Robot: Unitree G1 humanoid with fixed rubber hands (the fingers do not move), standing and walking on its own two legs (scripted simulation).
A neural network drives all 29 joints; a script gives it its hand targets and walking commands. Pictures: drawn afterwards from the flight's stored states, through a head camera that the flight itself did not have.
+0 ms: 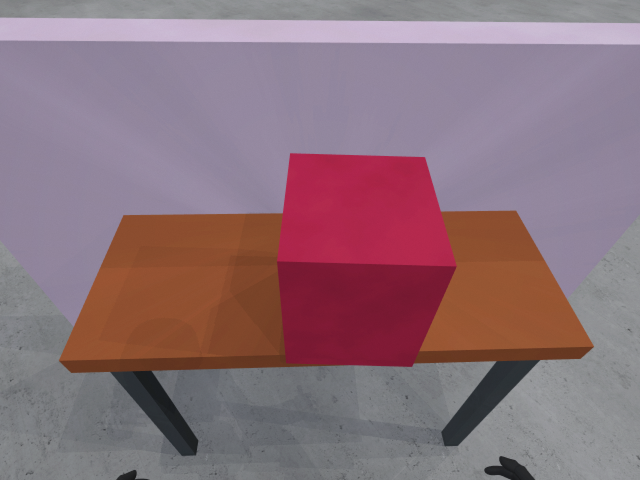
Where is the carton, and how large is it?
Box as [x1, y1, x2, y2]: [277, 153, 456, 366]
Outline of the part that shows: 290,153 277,257 286,362 411,366 456,266 424,157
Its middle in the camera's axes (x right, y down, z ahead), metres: +0.05 +0.03 +0.59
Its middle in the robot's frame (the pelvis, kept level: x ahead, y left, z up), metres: +0.44 -0.05 +0.02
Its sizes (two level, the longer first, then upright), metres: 0.210 0.200 0.250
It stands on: a table, 0.66 m high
